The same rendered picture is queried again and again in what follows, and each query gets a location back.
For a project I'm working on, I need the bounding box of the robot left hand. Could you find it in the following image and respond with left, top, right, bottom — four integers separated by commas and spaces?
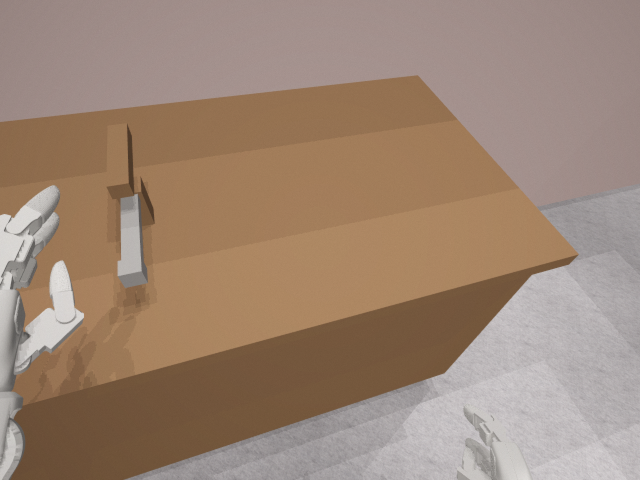
0, 185, 84, 392

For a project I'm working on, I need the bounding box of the robot right hand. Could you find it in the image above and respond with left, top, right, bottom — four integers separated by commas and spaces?
457, 404, 533, 480

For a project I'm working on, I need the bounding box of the counter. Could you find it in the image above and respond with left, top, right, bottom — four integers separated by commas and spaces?
0, 75, 579, 480

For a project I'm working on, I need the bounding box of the tap lever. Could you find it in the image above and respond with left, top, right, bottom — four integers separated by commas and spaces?
118, 194, 148, 288

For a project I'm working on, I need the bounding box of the left robot forearm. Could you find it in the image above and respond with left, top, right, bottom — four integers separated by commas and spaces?
0, 392, 25, 480

